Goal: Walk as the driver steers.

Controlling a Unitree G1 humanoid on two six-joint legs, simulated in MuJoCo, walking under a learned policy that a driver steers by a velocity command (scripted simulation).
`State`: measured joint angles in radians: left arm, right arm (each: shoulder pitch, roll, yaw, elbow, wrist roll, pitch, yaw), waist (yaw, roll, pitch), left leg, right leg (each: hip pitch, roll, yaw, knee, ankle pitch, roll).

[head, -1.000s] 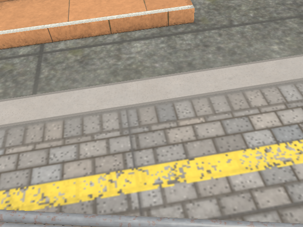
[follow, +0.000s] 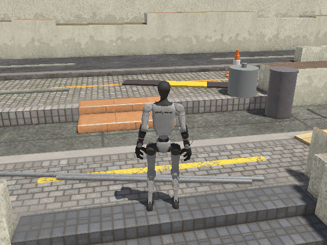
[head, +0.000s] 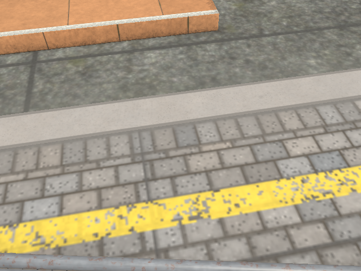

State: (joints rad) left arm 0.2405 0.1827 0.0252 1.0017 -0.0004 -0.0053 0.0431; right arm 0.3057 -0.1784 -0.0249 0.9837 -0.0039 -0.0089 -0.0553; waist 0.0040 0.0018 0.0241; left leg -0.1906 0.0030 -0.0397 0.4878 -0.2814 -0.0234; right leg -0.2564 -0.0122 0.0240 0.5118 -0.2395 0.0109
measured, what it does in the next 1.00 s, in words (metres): walks ahead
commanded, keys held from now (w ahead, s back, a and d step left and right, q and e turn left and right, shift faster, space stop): no key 0.44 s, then w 0.32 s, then no key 0.24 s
